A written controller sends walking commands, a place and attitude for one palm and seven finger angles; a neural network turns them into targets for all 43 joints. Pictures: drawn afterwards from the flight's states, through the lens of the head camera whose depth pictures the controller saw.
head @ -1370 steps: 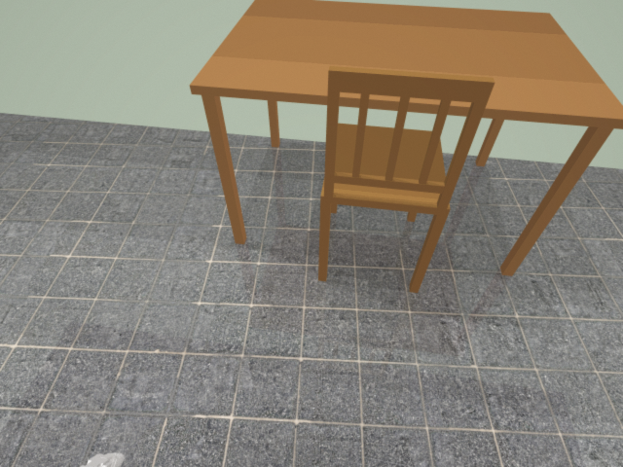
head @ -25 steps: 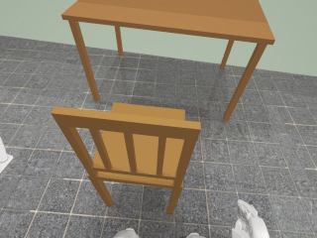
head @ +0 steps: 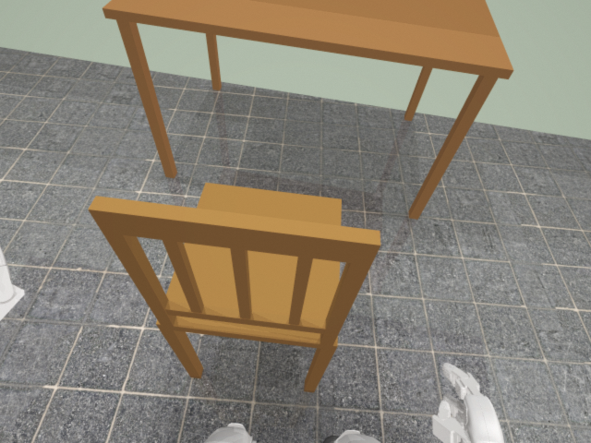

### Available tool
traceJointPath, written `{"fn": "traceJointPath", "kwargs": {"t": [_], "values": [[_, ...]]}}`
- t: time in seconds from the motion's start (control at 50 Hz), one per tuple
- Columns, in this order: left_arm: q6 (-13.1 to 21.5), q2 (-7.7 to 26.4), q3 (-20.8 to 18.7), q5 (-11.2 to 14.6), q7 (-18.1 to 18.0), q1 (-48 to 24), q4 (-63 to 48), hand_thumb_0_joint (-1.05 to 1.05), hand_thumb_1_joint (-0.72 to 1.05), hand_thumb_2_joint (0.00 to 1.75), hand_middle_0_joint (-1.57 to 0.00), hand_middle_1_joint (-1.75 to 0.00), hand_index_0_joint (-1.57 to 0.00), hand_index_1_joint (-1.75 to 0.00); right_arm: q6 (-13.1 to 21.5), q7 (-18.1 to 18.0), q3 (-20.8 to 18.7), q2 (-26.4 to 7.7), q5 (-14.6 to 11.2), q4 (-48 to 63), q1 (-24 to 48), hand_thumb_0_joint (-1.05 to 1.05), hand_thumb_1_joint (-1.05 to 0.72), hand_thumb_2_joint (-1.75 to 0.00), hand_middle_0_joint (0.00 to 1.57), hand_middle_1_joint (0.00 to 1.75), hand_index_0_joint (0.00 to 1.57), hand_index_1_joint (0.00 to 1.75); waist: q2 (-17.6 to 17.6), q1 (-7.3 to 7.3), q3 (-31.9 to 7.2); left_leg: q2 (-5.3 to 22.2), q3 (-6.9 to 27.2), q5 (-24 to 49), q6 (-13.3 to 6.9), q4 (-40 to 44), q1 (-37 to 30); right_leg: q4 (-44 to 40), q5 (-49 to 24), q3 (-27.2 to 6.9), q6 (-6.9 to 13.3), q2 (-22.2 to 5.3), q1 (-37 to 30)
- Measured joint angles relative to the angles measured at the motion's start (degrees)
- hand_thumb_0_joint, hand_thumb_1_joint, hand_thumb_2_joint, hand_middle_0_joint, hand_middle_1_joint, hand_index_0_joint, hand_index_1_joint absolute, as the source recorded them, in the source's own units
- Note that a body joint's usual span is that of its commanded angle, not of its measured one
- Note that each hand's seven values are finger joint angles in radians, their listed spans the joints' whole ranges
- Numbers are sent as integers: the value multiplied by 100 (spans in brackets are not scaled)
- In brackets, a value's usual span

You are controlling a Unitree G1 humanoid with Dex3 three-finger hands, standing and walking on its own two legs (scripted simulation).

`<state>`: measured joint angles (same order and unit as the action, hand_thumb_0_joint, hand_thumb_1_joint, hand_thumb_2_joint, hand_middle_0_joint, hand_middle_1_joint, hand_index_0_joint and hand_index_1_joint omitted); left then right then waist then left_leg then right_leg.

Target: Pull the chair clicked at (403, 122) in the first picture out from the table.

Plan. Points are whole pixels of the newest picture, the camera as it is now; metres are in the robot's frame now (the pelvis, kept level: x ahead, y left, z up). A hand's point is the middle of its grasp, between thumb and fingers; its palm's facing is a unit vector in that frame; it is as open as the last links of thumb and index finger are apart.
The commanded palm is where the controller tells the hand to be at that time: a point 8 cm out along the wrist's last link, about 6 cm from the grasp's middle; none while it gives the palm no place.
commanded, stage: step back with the hand held close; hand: left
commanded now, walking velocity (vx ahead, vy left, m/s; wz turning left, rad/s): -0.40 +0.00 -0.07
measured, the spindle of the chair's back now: (242, 284) +0.36 +0.10 -0.08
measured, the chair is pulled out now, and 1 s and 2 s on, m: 0.66 0.66 0.66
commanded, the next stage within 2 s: stop stepping back and stand still in 0.58 s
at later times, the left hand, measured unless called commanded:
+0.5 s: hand (30, 355) +0.16 +0.21 +0.20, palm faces +0.30 -0.78 -0.56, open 7.4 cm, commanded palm +0.10 +0.27 +0.20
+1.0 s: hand out of the picture +0.02 +0.20 +0.18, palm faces +0.44 -0.79 -0.43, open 7.5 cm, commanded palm -0.03 +0.24 +0.20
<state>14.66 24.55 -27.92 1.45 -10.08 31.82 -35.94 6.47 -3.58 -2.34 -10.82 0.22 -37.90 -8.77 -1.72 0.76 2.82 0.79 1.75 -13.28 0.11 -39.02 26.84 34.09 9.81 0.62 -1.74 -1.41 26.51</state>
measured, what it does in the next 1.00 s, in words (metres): walks backwards: right foot, then left foot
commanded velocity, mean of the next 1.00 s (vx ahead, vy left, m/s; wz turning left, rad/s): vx -0.19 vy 0.05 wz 0.02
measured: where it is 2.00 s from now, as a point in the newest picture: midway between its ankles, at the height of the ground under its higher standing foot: outside the picture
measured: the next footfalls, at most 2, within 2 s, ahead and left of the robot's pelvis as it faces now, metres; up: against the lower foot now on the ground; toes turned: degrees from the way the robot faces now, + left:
right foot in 0.24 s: -0.11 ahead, -0.16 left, +0.00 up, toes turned +0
left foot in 0.48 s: +0.00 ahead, +0.09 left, +0.00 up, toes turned -5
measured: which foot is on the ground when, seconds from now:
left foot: down 0.00-0.32, up 0.34-0.46, down 0.48-0.76, up 0.78-1.00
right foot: down 0.00-0.00, up 0.02-0.22, down 0.24-1.00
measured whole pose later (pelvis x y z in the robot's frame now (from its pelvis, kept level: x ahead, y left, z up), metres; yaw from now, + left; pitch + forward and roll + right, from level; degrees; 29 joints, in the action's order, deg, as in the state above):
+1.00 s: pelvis -0.18 -0.06 +0.02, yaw -1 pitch +0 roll +2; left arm 10.5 21.9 -22.3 1.8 -10.0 31.3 -23.2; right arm 6.1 -4.0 -1.9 -14.4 -0.8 -38.8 -16.7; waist -1.5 1.5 -4.2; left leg 0.1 -2.2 -24.6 -1.5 -33.9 11.9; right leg 27.4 10.1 4.5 0.7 -3.7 17.6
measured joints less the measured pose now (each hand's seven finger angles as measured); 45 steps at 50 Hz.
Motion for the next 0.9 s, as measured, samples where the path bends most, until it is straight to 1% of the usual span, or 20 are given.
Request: {"fn": "traceJointPath", "kwargs": {"t": [0.08,0.12,0.18,0.24,0.28,0.32,0.34,0.4,0.44,0.46,0.48,0.52,0.58,0.66,0.7,0.74,0.76,0.8,0.84,0.9], "values": [[22,142,-169,32,32,131,149,1,88,90,-22,-30,-21,-30,125,-81,7,104,-1,97,-72,1,-91,-90,20,30,21,30,81,16,-72,146,14,-67,-35,118,-34,874,1005,-62,77,226,21],[13,107,-148,98,48,95,187,1,88,90,-21,-30,-21,-30,263,-41,18,175,14,80,-108,1,-91,-90,20,30,21,30,106,-42,-102,228,9,38,-7,310,-77,1007,1341,3,103,275,-194],[28,3,-19,166,87,32,164,1,88,90,-21,-30,-21,-30,426,60,93,234,63,22,-68,1,-91,-90,20,30,21,30,113,-154,-92,349,-95,234,34,593,-130,444,1272,68,156,256,-712],[62,57,60,185,176,-22,129,1,88,90,-21,-30,-21,-30,488,131,189,264,100,11,70,1,-90,-90,20,30,21,30,101,-190,-28,425,-183,369,115,664,-24,-450,795,63,184,186,-1248],[102,77,107,178,269,-82,159,1,88,90,-21,-30,-21,-30,450,156,223,229,96,9,233,1,-90,-90,20,30,21,30,284,-187,116,598,-126,439,186,628,80,-820,792,153,60,325,-1352],[101,160,154,177,358,-52,106,1,88,90,-21,-30,-21,-30,364,182,220,179,53,68,279,1,-90,-90,21,30,21,30,450,-126,234,710,-6,557,214,660,133,-878,569,240,133,470,-1326],[125,221,158,191,391,35,57,1,88,90,-21,-30,-21,-30,308,186,207,162,12,91,256,1,-90,-90,21,30,21,30,446,-106,230,672,40,493,200,539,179,-798,550,245,173,472,-1262],[172,277,158,184,379,388,-3,1,88,90,-22,-30,-21,-30,103,121,121,94,-75,75,98,1,-90,-90,21,30,21,30,258,-46,2,210,127,-585,180,-437,233,-586,617,133,213,280,-1058],[147,277,90,147,295,509,55,1,88,90,-22,-30,-21,-30,-8,20,84,15,-95,43,9,1,-90,-90,21,30,21,30,162,29,-142,-1,75,-804,160,-379,-11,-562,600,91,186,155,-991],[132,283,40,138,245,523,99,1,88,90,-22,-30,-22,-30,-51,-33,74,-32,-99,48,-28,1,-90,-90,21,30,21,30,145,69,-184,-31,31,-557,146,0,-234,-522,599,97,161,122,-955],[113,300,-9,148,200,514,124,1,88,90,-22,-30,-22,-30,-76,-78,57,-92,-107,82,-68,1,-90,-90,20,30,21,30,178,100,-205,7,8,84,101,501,-486,-429,622,133,136,133,-903],[107,393,-109,204,156,355,261,1,88,90,-22,-30,-21,-30,-94,-107,-37,-37,-133,26,-27,1,-91,-90,20,30,21,30,-40,98,-120,-100,-77,107,17,846,-653,-32,771,67,132,21,-712],[-61,252,-12,272,147,238,490,1,88,90,-21,-30,-21,-30,-15,-47,-47,50,-22,14,30,1,-91,-90,20,30,20,30,-111,54,-32,-44,-123,208,10,1051,-691,654,1537,-50,99,151,-444],[-233,74,289,266,160,225,250,1,88,90,-21,-30,-21,-30,224,65,50,80,-21,112,-9,1,-91,-90,20,30,20,30,39,9,81,163,14,473,130,1112,-566,222,1121,132,148,201,-677],[-153,158,274,269,199,311,74,2,88,90,-21,-30,-21,-30,322,88,109,108,-17,154,-26,1,-91,-90,20,30,20,30,54,-25,74,214,65,494,213,922,-356,-207,796,170,170,135,-918],[-63,204,223,230,232,331,63,1,88,90,-21,-30,-21,-30,305,100,143,85,-46,151,28,1,-91,-90,20,30,20,30,274,-58,166,395,200,424,238,651,-184,-396,330,334,226,291,-970],[-66,231,206,206,234,356,97,1,88,90,-21,-30,-21,-30,239,111,151,82,-76,151,15,1,-91,-90,20,30,21,30,339,-65,162,419,263,23,218,454,-96,-374,320,378,272,342,-947],[-151,220,231,191,189,409,214,1,88,90,-22,-30,-21,-30,82,131,158,81,-134,121,-86,1,-90,-90,20,30,21,30,240,-138,41,202,262,-680,197,-449,124,-285,376,297,350,259,-855],[-287,88,294,188,114,407,454,1,88,90,-22,-30,-21,-30,-53,119,180,30,-130,46,-226,1,-90,-90,20,30,21,30,109,-139,-146,-47,117,-866,171,-1358,167,-319,343,187,367,97,-848],[-411,-94,387,158,41,261,951,1,88,90,-22,-30,-21,-30,-135,40,189,-99,-114,-13,-499,1,-90,-90,20,30,21,30,19,-33,-467,-162,-171,-968,98,-1444,-257,-447,242,174,309,-118,-887]]}}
